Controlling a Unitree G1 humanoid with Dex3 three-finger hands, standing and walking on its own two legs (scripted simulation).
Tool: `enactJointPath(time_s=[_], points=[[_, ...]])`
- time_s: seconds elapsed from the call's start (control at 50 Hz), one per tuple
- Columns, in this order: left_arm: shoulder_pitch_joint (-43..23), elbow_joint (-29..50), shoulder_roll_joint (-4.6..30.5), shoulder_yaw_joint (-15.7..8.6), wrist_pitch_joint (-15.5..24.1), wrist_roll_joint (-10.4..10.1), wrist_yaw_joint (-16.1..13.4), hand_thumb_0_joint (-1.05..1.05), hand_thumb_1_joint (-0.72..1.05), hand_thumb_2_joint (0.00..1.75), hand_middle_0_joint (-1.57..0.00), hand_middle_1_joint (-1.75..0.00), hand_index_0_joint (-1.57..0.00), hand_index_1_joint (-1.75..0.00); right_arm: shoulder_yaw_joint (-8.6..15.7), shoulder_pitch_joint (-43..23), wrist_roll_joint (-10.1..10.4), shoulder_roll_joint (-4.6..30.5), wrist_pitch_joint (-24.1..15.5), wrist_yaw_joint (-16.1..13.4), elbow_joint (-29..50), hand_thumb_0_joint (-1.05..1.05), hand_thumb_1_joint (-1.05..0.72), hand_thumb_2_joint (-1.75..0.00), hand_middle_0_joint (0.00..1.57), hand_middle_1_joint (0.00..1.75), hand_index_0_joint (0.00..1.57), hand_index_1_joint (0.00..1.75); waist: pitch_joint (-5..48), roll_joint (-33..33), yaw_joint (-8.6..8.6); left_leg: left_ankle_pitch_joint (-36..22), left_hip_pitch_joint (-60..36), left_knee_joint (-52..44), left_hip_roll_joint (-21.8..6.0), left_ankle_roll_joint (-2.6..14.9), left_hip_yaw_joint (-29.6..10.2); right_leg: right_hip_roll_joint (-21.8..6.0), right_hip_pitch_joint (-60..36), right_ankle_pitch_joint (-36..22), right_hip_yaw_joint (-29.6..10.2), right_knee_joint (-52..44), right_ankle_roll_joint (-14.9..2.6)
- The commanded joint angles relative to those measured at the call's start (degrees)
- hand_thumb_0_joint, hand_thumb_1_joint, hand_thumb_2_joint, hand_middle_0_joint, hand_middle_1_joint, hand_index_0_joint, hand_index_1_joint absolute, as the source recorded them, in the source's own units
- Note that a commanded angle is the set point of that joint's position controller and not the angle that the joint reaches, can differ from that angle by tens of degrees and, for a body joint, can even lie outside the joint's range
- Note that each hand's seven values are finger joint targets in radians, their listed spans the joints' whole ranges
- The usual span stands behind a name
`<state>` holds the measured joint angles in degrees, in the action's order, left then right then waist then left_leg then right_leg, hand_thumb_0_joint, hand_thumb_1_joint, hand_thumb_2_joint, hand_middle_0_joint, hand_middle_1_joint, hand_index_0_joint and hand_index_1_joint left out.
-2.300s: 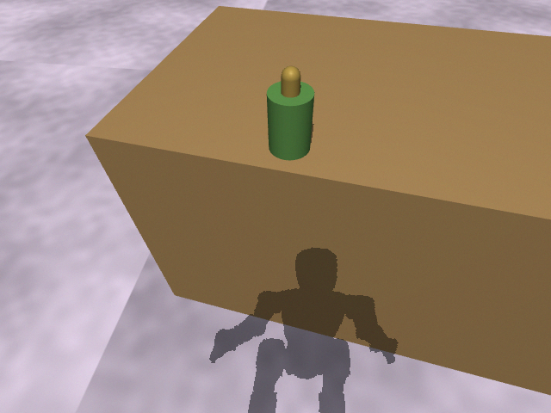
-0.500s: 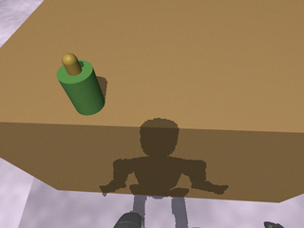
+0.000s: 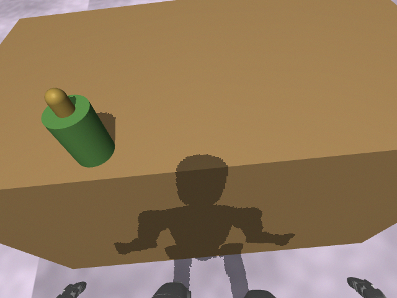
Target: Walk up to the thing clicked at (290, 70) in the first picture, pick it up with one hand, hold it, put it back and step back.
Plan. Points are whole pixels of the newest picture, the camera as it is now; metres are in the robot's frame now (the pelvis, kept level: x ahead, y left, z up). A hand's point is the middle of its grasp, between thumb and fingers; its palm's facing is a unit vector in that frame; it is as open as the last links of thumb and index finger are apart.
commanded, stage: walk up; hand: left
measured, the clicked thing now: (76, 125) +0.41 +0.26 +0.13
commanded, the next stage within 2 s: stand in 1.38 s
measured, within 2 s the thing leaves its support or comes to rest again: neither
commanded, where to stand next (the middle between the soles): +0.04 +0.03 m, yaw +3 degrees
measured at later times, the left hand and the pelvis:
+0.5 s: hand out of the picture +0.04 +0.27 -0.13, palm faces +0.03 -0.94 -0.35, open 7.4 cm; pelvis -0.03 +0.01 +0.02, yaw +1 degrees
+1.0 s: hand out of the picture +0.05 +0.28 -0.13, palm faces +0.04 -0.95 -0.32, open 7.4 cm; pelvis -0.02 +0.02 +0.03, yaw +2 degrees
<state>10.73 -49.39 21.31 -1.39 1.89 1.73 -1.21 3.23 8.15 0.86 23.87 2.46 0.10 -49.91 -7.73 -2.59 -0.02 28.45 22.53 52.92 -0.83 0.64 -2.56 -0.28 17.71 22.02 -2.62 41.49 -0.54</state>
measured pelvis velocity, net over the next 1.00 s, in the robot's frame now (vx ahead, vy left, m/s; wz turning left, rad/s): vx -0.02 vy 0.02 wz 0.04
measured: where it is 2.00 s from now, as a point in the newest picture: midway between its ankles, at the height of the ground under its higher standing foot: outside the picture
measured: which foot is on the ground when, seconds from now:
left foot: up 0.00-0.04, down 0.06-1.00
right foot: down 0.00-1.00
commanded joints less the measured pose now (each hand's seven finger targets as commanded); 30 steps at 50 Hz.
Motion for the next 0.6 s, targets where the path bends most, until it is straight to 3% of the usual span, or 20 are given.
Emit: enactJointPath(time_s=[0.0, 0.02, 0.04, 0.06, 0.08, 0.1, 0.12, 0.14, 0.16, 0.18, 0.2, 0.24, 0.28, 0.32, 0.34, 0.5, 0.58], points=[[-2.1, 4.0, 14.6, -4.2, 0.4, -0.5, -0.9, 0.0, 0.9, 0.9, -0.2, -0.3, -0.2, -0.3, 1.6, 1.1, -0.6, 7.7, -3.1, -0.6, 2.0, 0.0, -0.9, -0.9, 0.2, 0.3, 0.2, 0.3, 11.3, 14.0, -0.25, -5.0, -4.4, -17.7, 0.2, -0.74, 3.6, -9.0, -9.5, -38.1, -7.8, -5.3, -8.9], [-3.3, 4.1, 14.9, -4.3, 0.0, -1.0, -0.6, 0.0, 0.9, 0.9, -0.2, -0.3, -0.2, -0.3, 1.8, 3.0, -1.0, 7.6, -3.7, -0.7, 0.8, 0.0, -0.9, -0.9, 0.2, 0.3, 0.2, 0.3, 11.8, 13.3, 0.92, -11.7, -8.8, -24.8, 0.7, -0.63, 4.0, -8.4, -8.1, -35.8, -6.9, -2.6, -7.68], [-4.5, 4.3, 14.1, -4.1, -0.4, -1.5, -0.4, 0.0, 0.9, 0.9, -0.2, -0.3, -0.2, -0.3, 2.1, 5.1, -1.3, 8.2, -4.2, -1.0, -0.5, 0.0, -0.9, -0.9, 0.2, 0.3, 0.2, 0.3, 12.7, 11.4, 1.69, -19.4, -13.9, -28.5, -0.3, -0.02, 1.9, -7.7, -5.1, -31.6, -6.6, -0.2, -5.84], [-3.5, 4.5, 11.3, -3.4, -0.7, -2.0, -0.2, 0.0, 0.9, 0.9, -0.2, -0.3, -0.2, -0.3, 2.7, 5.3, -2.2, 11.0, -4.8, -1.3, -0.5, 0.0, -0.9, -0.9, 0.2, 0.3, 0.2, 0.3, 13.6, 4.1, 1.3, -26.6, -19.0, -29.8, -7.1, 2.84, -8.8, -5.1, 1.8, -22.0, -5.0, 4.0, -2.59], [-3.0, 4.0, 9.1, -2.7, -1.1, -2.4, -0.1, 0.0, 0.9, 0.9, -0.2, -0.3, -0.2, -0.3, 2.8, 1.7, -2.3, 13.8, -5.3, -1.2, 0.5, 0.0, -0.9, -0.9, 0.2, 0.3, 0.2, 0.3, 11.8, -2.0, -0.64, -29.8, -18.3, -30.3, -14.9, 6.93, -19.0, 0.0, 6.9, -6.8, -1.0, 4.2, -0.41], [-3.5, 1.7, 12.4, -3.6, -1.6, -2.0, -0.7, 0.0, 0.9, 0.9, -0.2, -0.3, -0.2, -0.3, 2.9, -1.0, -1.6, 16.4, -5.1, -1.0, 0.3, 0.0, -0.9, -0.9, 0.2, 0.3, 0.2, 0.3, 10.1, -7.2, -0.08, -28.9, -9.0, -29.9, -20.0, 13.13, -21.9, -1.0, 0.7, 8.6, 0.3, 5.8, -0.41], [-1.9, 0.2, 13.1, -3.7, -1.4, -1.8, -0.4, 0.0, 0.9, 0.9, -0.2, -0.3, -0.2, -0.3, 2.6, -4.2, -1.7, 14.8, -5.1, -0.9, 0.5, 0.0, -0.9, -0.9, 0.2, 0.3, 0.2, 0.3, 8.2, -6.4, -1.97, -29.0, -5.9, -28.5, -18.1, 13.02, -18.7, -2.3, -3.4, 7.1, -1.0, 3.5, -0.85], [-1.3, -0.7, 12.3, -3.6, -1.0, -1.7, 0.1, 0.0, 0.9, 0.9, -0.2, -0.3, -0.2, -0.3, 1.7, -5.4, -1.5, 12.8, -4.9, -0.8, 0.5, 0.0, -0.9, -0.9, 0.2, 0.3, 0.2, 0.3, 8.6, -5.5, -3.01, -27.9, -5.4, -26.5, -13.4, 9.43, -11.2, -2.1, -6.4, 2.8, -0.5, -4.5, -1.55], [-1.3, -1.3, 12.2, -3.7, -0.4, -1.6, 0.5, 0.0, 0.9, 0.9, -0.2, -0.3, -0.2, -0.3, 0.9, -5.7, -1.4, 11.3, -4.8, -0.7, 0.4, 0.0, -0.9, -0.9, 0.2, 0.3, 0.2, 0.3, 9.8, -4.2, -2.83, -27.9, -6.6, -23.9, -8.5, 5.47, -5.6, -2.8, -7.7, -9.1, -1.7, -9.0, -1.9], [-1.8, -1.6, 13.0, -3.8, 0.0, -1.6, 0.7, 0.0, 0.9, 0.9, -0.2, -0.3, -0.2, -0.3, 0.5, -4.6, -0.9, 10.2, -4.8, -0.8, 0.1, 0.0, -0.9, -0.9, 0.2, 0.3, 0.2, 0.3, 10.7, -3.6, -2.21, -28.1, -6.7, -21.3, -5.5, 2.66, -3.5, -4.3, -9.0, -18.1, -4.2, -10.0, -2.86], [-2.9, -1.9, 13.7, -3.9, 0.0, -1.6, 0.7, 0.0, 0.9, 0.9, -0.2, -0.3, -0.2, -0.3, 0.5, -3.4, -0.6, 9.9, -4.7, -0.8, -0.7, 0.0, -0.9, -0.9, 0.2, 0.3, 0.2, 0.3, 10.7, -2.5, -1.36, -27.8, -6.2, -20.5, -4.0, 1.37, -2.4, -5.5, -10.3, -22.1, -5.4, -11.2, -3.47], [-5.8, -2.6, 14.2, -3.4, -0.2, -1.7, 0.8, 0.0, 0.9, 0.9, -0.2, -0.3, -0.2, -0.3, 0.0, -1.7, -0.5, 8.8, -4.2, -0.5, -2.7, 0.0, -0.9, -0.9, 0.2, 0.3, 0.2, 0.3, 9.9, -1.3, 0.22, -15.3, -9.6, -25.4, -3.8, 1.24, -3.1, -7.7, -4.1, -10.8, -7.5, -13.9, -4.29], [-7.1, -3.5, 12.4, -2.7, -0.7, -1.7, 1.2, 0.0, 0.9, 0.9, -0.2, -0.3, -0.2, -0.3, 0.2, -4.2, -1.2, 9.3, -3.9, -0.2, -3.5, 0.0, -0.9, -0.9, 0.2, 0.3, 0.2, 0.3, 5.9, -1.0, -0.45, -8.1, -9.7, -29.0, -5.4, 1.78, -5.5, -5.3, 0.1, 0.3, -5.7, -16.9, -2.92], [-6.9, -5.2, 12.0, -2.6, -0.6, -1.6, 1.4, 0.0, 0.9, 0.9, -0.2, -0.3, -0.2, -0.3, -0.1, -4.9, -1.0, 9.4, -3.9, 0.0, -4.2, 0.0, -0.9, -0.9, 0.2, 0.3, 0.2, 0.3, 4.7, 0.7, -0.9, -6.7, -7.6, -29.9, -5.7, 1.87, -5.9, -4.8, -2.0, 1.6, -5.3, -19.4, -2.66], [-7.8, -5.7, 12.4, -2.7, -0.5, -1.3, 1.5, 0.0, 0.9, 0.9, -0.2, -0.3, -0.2, -0.3, -0.2, -4.6, -1.1, 9.1, -3.9, 0.1, -4.7, 0.0, -0.9, -0.9, 0.2, 0.3, 0.2, 0.3, 4.3, 2.5, -0.32, -6.4, -7.2, -30.3, -5.1, 1.69, -5.4, -5.1, -2.3, 2.2, -5.9, -20.7, -2.74], [-9.2, -8.6, 11.4, -2.7, 0.0, -1.2, 1.7, 0.0, 0.9, 0.9, -0.2, -0.3, -0.2, -0.3, -0.4, -4.2, -1.1, 8.9, -4.4, 0.3, -8.1, 0.0, -0.9, -0.9, 0.2, 0.3, 0.2, 0.3, 7.5, 4.8, 0.24, -13.3, -12.2, -32.2, -4.7, 0.72, -3.8, -6.3, -5.0, -2.7, -5.4, -25.2, -1.65], [-9.5, -9.8, 11.2, -2.9, -0.1, -1.4, 1.7, 0.0, 0.9, 0.9, -0.2, -0.3, -0.2, -0.3, -0.5, -4.2, -1.3, 8.5, -4.3, 0.3, -9.2, 0.0, -0.9, -0.9, 0.2, 0.3, 0.2, 0.3, 7.0, 4.7, 0.06, -14.3, -11.7, -33.3, -4.7, 0.28, -3.8, -6.2, -5.7, -2.2, -4.9, -26.1, -1.24]])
